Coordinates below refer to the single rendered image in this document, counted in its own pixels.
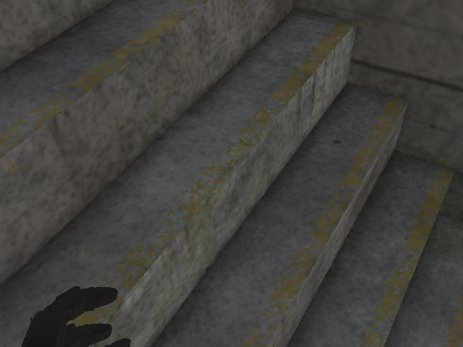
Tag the left robot hand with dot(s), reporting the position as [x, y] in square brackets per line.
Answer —
[49, 327]

